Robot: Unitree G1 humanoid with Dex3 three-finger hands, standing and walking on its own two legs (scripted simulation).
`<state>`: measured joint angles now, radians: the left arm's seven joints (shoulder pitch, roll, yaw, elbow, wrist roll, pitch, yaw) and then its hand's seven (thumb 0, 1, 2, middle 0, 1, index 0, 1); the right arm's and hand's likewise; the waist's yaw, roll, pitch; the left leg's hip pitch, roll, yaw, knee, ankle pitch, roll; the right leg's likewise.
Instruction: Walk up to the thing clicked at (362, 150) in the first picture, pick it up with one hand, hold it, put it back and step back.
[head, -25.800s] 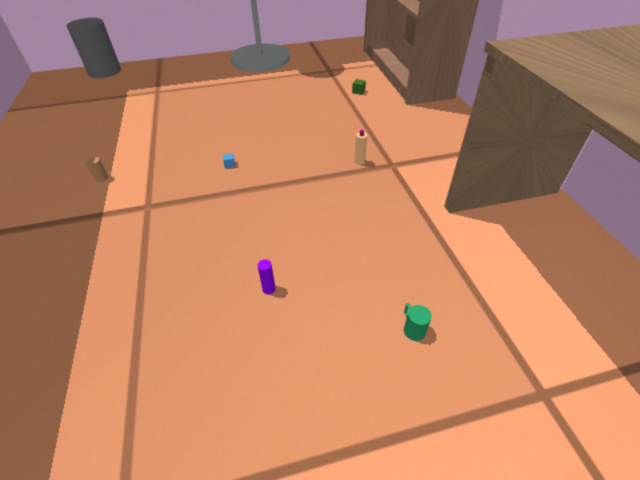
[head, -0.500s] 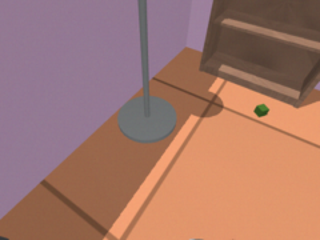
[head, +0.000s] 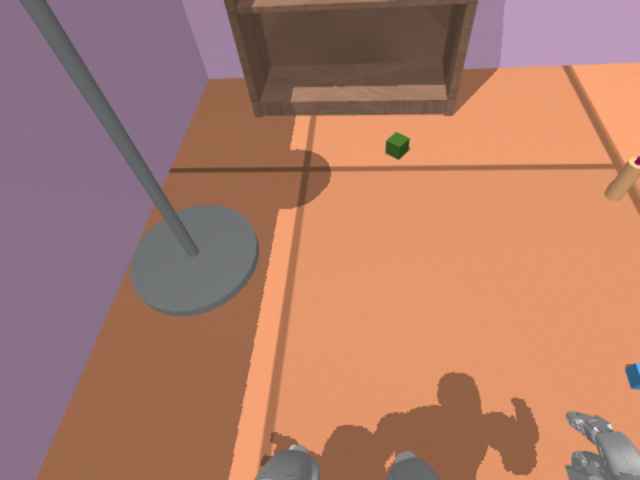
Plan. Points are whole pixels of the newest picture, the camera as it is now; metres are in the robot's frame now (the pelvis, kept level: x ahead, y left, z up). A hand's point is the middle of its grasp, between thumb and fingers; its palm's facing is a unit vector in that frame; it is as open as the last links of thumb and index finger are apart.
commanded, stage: walk up
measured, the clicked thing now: (627, 177) +1.15 -0.99 -0.64
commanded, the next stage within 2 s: none
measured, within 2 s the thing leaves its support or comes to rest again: neither
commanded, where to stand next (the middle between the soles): +0.05 -0.01 m, yaw -51 degrees
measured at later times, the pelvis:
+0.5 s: pelvis -0.04 +0.05 +0.02, yaw -27 degrees
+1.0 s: pelvis +0.01 +0.03 +0.01, yaw -42 degrees
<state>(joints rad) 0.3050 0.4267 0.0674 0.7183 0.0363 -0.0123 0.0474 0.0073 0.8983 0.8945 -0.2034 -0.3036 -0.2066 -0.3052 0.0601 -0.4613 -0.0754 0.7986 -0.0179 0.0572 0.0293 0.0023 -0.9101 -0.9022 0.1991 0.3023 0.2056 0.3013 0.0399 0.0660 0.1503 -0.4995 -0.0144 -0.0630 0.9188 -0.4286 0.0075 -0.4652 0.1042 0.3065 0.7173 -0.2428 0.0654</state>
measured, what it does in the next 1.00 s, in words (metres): steps on the spot, turning right: left foot, then right foot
